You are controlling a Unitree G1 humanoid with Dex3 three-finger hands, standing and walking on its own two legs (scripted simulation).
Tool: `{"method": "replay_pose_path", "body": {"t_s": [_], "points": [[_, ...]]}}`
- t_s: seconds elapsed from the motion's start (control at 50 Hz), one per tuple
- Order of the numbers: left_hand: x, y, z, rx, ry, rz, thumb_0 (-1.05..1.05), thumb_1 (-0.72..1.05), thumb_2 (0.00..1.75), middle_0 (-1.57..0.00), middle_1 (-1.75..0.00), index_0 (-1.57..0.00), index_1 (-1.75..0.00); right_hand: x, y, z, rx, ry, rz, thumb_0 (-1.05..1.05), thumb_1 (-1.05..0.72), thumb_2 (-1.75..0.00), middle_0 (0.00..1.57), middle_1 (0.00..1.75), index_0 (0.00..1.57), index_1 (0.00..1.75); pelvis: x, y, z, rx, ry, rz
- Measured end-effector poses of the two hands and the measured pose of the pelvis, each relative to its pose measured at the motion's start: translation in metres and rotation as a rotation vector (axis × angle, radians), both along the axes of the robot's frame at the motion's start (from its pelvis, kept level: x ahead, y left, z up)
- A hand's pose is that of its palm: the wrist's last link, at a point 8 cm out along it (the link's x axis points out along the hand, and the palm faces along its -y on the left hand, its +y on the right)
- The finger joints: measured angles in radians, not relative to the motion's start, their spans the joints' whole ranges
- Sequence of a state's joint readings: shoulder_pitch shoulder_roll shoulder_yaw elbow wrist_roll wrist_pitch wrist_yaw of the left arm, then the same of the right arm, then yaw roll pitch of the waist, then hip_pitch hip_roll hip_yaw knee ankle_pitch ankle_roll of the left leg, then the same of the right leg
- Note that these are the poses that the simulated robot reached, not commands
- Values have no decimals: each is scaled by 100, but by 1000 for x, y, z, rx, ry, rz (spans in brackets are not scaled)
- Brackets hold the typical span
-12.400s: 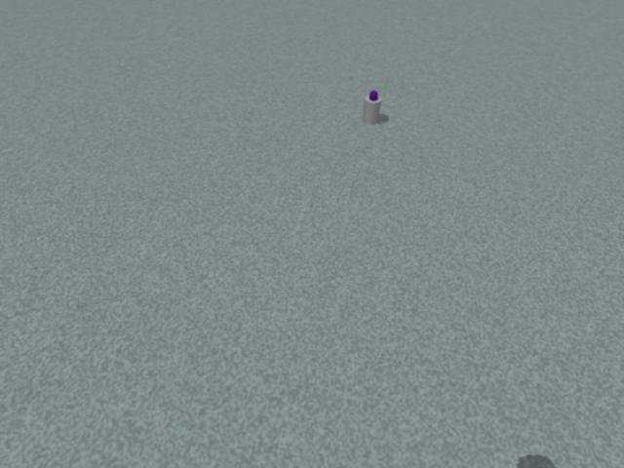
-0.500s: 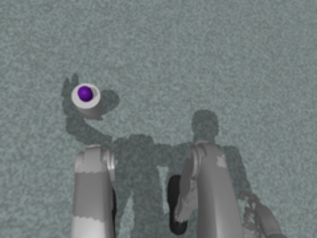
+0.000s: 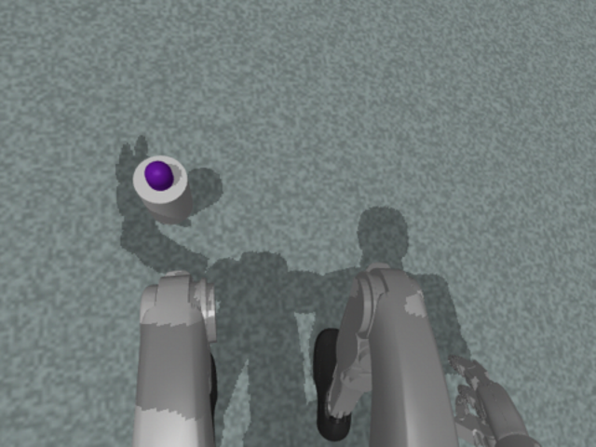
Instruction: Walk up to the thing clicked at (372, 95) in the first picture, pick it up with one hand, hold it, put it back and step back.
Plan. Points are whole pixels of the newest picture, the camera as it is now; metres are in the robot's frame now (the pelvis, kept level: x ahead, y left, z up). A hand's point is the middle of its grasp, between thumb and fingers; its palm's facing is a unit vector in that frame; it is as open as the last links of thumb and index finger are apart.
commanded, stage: go down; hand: left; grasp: from the side
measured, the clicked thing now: (164, 188) +0.51 +0.21 -0.29
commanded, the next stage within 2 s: none
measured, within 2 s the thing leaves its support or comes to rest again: neither
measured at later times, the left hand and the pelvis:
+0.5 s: hand out of the picture +0.41 +0.40 +0.02, palm faces +0.15 -0.99 -0.05, open 17.5 cm; pelvis +0.00 +0.00 +0.00, yaw +0 degrees
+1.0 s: hand out of the picture +0.41 +0.40 +0.02, palm faces +0.16 -0.99 -0.05, open 17.5 cm; pelvis +0.00 +0.00 +0.00, yaw +0 degrees
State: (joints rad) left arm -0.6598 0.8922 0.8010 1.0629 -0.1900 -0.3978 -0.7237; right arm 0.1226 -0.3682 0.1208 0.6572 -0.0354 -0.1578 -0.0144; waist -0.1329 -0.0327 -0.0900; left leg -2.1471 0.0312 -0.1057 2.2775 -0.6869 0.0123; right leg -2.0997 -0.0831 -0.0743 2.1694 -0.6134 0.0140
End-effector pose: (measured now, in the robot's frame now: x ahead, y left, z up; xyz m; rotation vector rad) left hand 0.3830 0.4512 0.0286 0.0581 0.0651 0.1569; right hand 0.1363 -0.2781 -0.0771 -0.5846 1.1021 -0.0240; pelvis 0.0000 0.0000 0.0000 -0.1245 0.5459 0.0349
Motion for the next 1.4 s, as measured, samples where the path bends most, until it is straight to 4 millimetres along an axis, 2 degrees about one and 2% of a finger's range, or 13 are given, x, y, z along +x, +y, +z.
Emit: {"method": "replay_pose_path", "body": {"t_s": [0.4,0.78,1.4], "points": [[1,2,-3,-15,-25,-2,-1,-56,8,-6,-6,-5,-7,-5,0,-3,-2,17,8,0,-92,-90,20,30,20,30,0,-1,-3,-3,-2,-4],[-3,6,2,-15,-24,1,-1,-57,7,-6,-6,-6,-7,2,2,0,2,-2,13,0,-92,-90,21,30,20,30,0,1,0,-3,2,-3],[-6,1,2,-16,-26,7,-1,-60,7,-6,-7,-6,-8,5,0,-4,8,-9,12,0,-92,-90,21,30,20,30,1,-1,-1,5,4,-3]]}}
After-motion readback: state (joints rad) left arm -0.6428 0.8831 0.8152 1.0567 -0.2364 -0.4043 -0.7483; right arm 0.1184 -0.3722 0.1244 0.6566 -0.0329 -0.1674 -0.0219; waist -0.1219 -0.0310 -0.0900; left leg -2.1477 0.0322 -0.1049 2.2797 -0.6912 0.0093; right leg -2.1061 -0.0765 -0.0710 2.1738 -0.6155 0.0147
